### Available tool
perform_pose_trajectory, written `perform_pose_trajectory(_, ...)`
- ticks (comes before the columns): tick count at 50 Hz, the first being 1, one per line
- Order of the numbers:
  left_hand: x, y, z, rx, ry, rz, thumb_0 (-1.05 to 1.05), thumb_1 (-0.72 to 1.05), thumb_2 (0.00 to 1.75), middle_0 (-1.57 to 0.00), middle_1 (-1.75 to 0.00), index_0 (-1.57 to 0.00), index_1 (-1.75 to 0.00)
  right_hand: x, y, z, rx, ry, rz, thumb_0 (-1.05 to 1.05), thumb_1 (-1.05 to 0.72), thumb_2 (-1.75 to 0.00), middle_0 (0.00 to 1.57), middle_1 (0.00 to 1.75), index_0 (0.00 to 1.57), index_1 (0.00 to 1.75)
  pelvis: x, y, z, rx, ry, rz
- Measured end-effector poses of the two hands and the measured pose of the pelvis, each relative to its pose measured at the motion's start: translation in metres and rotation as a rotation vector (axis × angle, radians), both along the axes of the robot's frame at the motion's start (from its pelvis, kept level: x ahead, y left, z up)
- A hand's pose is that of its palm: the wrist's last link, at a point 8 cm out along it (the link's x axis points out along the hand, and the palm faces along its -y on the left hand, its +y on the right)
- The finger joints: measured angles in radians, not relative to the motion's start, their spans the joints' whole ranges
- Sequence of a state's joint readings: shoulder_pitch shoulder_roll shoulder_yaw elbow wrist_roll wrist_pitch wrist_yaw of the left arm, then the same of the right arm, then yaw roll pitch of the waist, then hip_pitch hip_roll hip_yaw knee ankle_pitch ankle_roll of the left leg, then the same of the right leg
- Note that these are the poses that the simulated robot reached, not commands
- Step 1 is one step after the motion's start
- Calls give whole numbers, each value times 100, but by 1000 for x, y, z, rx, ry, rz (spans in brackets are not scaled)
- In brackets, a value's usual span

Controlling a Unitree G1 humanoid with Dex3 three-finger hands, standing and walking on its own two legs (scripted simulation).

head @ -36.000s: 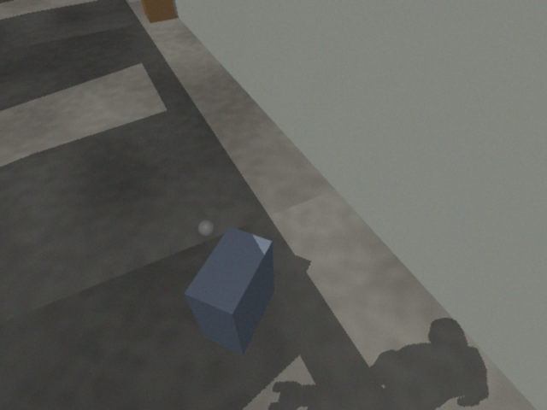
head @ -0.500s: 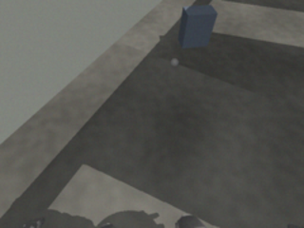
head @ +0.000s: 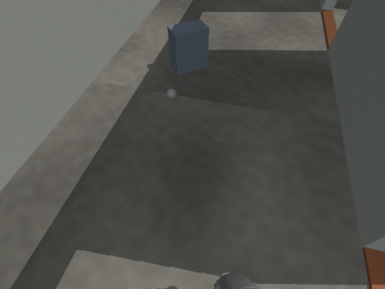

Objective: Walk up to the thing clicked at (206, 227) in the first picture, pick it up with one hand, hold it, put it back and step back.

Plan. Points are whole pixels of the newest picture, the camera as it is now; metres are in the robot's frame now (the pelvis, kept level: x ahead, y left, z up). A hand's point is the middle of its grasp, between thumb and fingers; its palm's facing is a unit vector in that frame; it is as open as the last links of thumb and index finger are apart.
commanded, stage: walk up
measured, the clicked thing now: (171, 93) +1.51 +0.06 -0.71
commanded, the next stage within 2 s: stand in 1.58 s
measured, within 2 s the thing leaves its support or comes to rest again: neither
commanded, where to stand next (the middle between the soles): +0.07 +0.02 m, yaw -7 degrees
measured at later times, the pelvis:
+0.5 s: pelvis -0.01 -0.02 +0.00, yaw -7 degrees
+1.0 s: pelvis +0.00 +0.00 +0.02, yaw -9 degrees
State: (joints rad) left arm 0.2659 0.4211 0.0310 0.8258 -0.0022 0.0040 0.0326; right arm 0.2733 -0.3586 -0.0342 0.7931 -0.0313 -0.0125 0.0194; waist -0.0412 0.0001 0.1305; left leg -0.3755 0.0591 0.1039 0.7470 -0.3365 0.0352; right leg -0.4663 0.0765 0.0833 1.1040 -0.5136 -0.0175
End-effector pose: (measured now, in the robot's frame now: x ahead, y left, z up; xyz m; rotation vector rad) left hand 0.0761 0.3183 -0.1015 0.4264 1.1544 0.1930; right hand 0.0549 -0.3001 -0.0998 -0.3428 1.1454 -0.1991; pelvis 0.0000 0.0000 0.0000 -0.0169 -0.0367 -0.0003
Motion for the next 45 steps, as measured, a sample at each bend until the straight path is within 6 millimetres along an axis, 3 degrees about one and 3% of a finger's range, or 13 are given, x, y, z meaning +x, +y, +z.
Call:
perform_pose_trajectory(5,13,-8,12,12,2,-40,1,90,90,-21,-30,-20,-30,-11,-16,3,0,32,-24,1,-90,-90,21,30,21,30,2,-9,6,3,15,-26)
perform_pose_trajectory(10,21,-22,14,54,-19,-53,1,90,90,-21,-30,-20,-30,-13,-45,-13,-6,39,-70,1,-90,-90,20,30,21,30,6,-24,-3,-18,-1,-52)
perform_pose_trajectory(15,25,-41,18,48,-33,-76,1,90,90,-21,-30,-20,-30,-4,-50,-16,18,19,-106,1,-91,-90,20,30,20,30,6,-32,1,22,-6,-87)
perform_pose_trajectory(21,40,-53,15,10,-56,-109,1,90,90,-21,-30,-21,-30,0,-44,-18,31,-10,-119,1,-91,-90,20,30,20,30,0,-25,2,29,3,-105)
perform_pose_trajectory(28,56,-55,7,-47,-90,-110,1,90,90,-21,-30,-21,-30,-24,-23,-12,38,13,-134,1,-91,-90,20,30,20,30,-10,-16,5,33,-13,-120)
perform_pose_trajectory(37,47,-47,9,-72,-34,-111,1,90,90,-21,-30,-21,-30,-50,-15,-6,40,53,-179,1,-91,-90,20,30,20,30,-13,-6,15,22,-14,-145)
perform_pose_trajectory(45,34,-32,12,-52,52,-83,1,90,90,-21,-30,-20,-30,-58,-9,-4,45,105,-201,1,-91,-90,20,30,20,30,-8,1,21,21,-2,-157)
